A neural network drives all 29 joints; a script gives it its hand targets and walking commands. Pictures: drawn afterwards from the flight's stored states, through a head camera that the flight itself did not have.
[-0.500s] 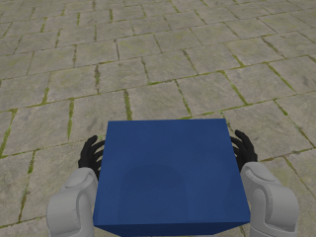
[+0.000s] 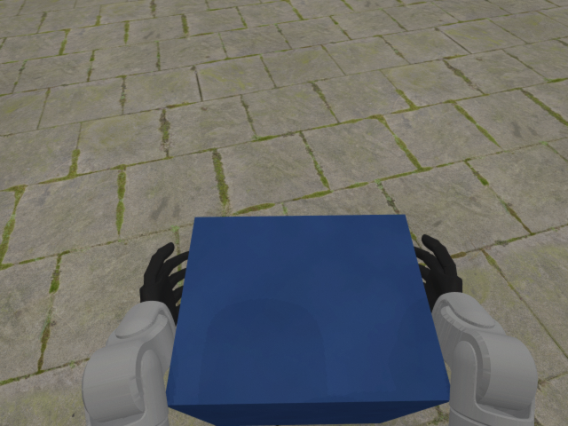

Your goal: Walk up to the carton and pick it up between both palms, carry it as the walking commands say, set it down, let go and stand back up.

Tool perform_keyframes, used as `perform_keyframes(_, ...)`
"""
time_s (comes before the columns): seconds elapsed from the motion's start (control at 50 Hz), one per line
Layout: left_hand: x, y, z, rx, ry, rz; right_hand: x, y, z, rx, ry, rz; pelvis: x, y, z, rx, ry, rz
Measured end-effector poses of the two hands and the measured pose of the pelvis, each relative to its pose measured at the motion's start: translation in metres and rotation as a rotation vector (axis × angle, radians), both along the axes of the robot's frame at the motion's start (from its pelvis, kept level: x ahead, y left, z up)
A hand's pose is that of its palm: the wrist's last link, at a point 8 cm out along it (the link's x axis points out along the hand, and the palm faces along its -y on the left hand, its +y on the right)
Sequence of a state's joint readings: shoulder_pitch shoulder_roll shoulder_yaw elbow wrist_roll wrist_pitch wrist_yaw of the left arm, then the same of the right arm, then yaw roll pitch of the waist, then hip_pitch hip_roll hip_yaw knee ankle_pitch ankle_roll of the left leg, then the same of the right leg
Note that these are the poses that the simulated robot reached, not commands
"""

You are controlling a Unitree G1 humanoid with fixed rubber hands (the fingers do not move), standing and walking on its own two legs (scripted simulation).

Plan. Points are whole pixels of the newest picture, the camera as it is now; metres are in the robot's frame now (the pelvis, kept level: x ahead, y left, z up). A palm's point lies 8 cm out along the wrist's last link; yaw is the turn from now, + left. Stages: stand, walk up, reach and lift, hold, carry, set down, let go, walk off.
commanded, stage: carry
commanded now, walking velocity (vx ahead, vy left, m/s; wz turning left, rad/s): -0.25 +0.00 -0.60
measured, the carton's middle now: (299, 333) +0.23 +0.00 +0.01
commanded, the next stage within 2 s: none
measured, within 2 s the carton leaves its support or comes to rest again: neither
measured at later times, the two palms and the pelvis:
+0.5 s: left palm (209, 409) +0.13 +0.10 +0.07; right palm out of the picture +0.05 -0.23 +0.05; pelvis -0.14 +0.00 -0.02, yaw -13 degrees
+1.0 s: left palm out of the picture +0.03 +0.15 +0.07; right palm out of the picture -0.10 -0.16 +0.10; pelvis -0.26 +0.08 +0.01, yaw -24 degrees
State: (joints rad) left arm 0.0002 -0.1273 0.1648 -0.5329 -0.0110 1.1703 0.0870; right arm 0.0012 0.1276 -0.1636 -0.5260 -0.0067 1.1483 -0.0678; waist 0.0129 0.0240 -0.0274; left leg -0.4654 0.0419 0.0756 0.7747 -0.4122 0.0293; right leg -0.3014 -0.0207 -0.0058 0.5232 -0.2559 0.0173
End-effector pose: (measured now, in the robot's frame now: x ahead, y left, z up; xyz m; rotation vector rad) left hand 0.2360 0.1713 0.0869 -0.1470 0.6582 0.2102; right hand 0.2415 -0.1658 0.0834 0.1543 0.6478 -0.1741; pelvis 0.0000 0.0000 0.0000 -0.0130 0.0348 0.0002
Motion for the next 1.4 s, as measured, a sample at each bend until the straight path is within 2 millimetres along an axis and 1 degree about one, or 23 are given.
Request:
perform_keyframes(0.06,-0.013,0.002,-0.001,-0.015,-0.01,-0.008,-0.016,0.002,0.004,-0.016,-0.01,-0.007,-0.014,0.003,-0.001,-0.002,-0.006,-0.006)
perform_keyframes(0.16,-0.035,0.01,-0.014,-0.049,0.001,-0.029,-0.046,0.01,0.001,-0.048,0.0,-0.029,-0.041,0.014,-0.007,-0.011,-0.006,-0.03)
perform_keyframes(0.26,-0.055,0.002,-0.006,-0.051,-0.009,-0.072,-0.08,0.003,0.01,-0.049,-0.007,-0.072,-0.066,0.016,-0.001,-0.031,-0.015,-0.073)
perform_keyframes(0.3,-0.06,-0.005,-0.005,-0.049,-0.013,-0.096,-0.095,-0.004,0.009,-0.048,-0.01,-0.096,-0.078,0.015,-0.001,-0.028,-0.008,-0.096)
perform_keyframes(0.36,-0.07,-0.022,-0.006,-0.034,-0.007,-0.142,-0.121,-0.019,0.001,-0.034,-0.004,-0.141,-0.097,0.011,-0.004,-0.014,0.004,-0.142)
perform_keyframes(0.42,-0.083,-0.043,-0.007,-0.004,-0.002,-0.187,-0.149,-0.037,-0.01,-0.005,0.001,-0.186,-0.116,0.005,-0.009,0.004,0.011,-0.187)
perform_keyframes(0.46,-0.093,-0.058,-0.012,0.013,-0.01,-0.21,-0.167,-0.051,-0.021,0.011,-0.007,-0.209,-0.13,-0.002,-0.018,0.027,0.011,-0.21)
perform_keyframes(0.5,-0.105,-0.069,-0.016,0.036,0.009,-0.243,-0.187,-0.06,-0.029,0.025,0.011,-0.233,-0.144,-0.004,-0.019,0.026,0.002,-0.232)
perform_keyframes(0.54,-0.118,-0.074,-0.016,0.047,0.034,-0.262,-0.205,-0.064,-0.029,0.045,0.035,-0.261,-0.154,-0.004,-0.013,0.04,-0.005,-0.258)
perform_keyframes(0.6,-0.131,-0.079,-0.009,0.05,0.025,-0.284,-0.224,-0.067,-0.023,0.051,0.027,-0.283,-0.168,-0.002,-0.007,0.051,-0.008,-0.279)
perform_keyframes(0.66,-0.141,-0.078,-0.005,0.047,0.01,-0.302,-0.24,-0.064,-0.019,0.046,0.012,-0.3,-0.182,0.004,-0.005,0.053,-0.005,-0.291)
perform_keyframes(0.72,-0.153,-0.072,-0.008,0.038,0.015,-0.32,-0.257,-0.057,-0.018,0.038,0.017,-0.317,-0.196,0.014,-0.005,0.053,0.003,-0.307)
perform_keyframes(0.78,-0.164,-0.061,-0.014,0.019,0.023,-0.336,-0.273,-0.045,-0.017,0.02,0.025,-0.335,-0.21,0.029,-0.006,0.046,0.015,-0.325)
perform_keyframes(0.86,-0.18,-0.041,-0.027,-0.03,0.022,-0.363,-0.297,-0.021,-0.015,-0.028,0.024,-0.361,-0.23,0.054,-0.012,0.022,0.024,-0.354)
perform_keyframes(0.9,-0.19,-0.032,-0.029,-0.057,0.036,-0.379,-0.311,-0.011,-0.006,-0.052,0.035,-0.379,-0.238,0.065,-0.008,0.011,0.014,-0.376)
perform_keyframes(1.0,-0.203,-0.023,-0.013,-0.092,0.011,-0.42,-0.339,0.005,0.02,-0.089,0.013,-0.421,-0.255,0.083,0.005,-0.057,0.011,-0.423)
perform_keyframes(1.08,-0.211,-0.031,-0.01,-0.108,0.007,-0.482,-0.369,0.007,0.023,-0.109,0.011,-0.482,-0.273,0.094,0.006,-0.059,0.024,-0.487)
perform_keyframes(1.18,-0.232,-0.053,-0.008,-0.079,0.01,-0.577,-0.42,0.001,0.013,-0.081,0.015,-0.577,-0.299,0.104,0.003,-0.042,0.035,-0.581)
perform_keyframes(1.26,-0.259,-0.072,-0.006,-0.032,-0.01,-0.639,-0.464,-0.007,-0.002,-0.035,-0.004,-0.639,-0.324,0.106,-0.005,-0.018,0.023,-0.642)
perform_keyframes(1.3,-0.274,-0.081,-0.011,-0.012,-0.026,-0.659,-0.485,-0.012,-0.014,-0.017,-0.02,-0.658,-0.338,0.104,-0.016,0.007,0.015,-0.659)
perform_keyframes(1.32,-0.283,-0.085,-0.013,0.006,-0.023,-0.678,-0.496,-0.012,-0.02,-0.007,-0.016,-0.67,-0.345,0.107,-0.018,0.001,0.013,-0.67)
perform_keyframes(1.36,-0.299,-0.086,-0.015,0.034,0.002,-0.706,-0.519,-0.009,-0.025,0.025,0.006,-0.701,-0.357,0.112,-0.015,0.003,0.001,-0.702)
perform_keyframes(1.4,-0.313,-0.085,-0.013,0.044,0.014,-0.728,-0.537,-0.004,-0.024,0.045,0.016,-0.728,-0.367,0.117,-0.01,0.017,-0.013,-0.728)
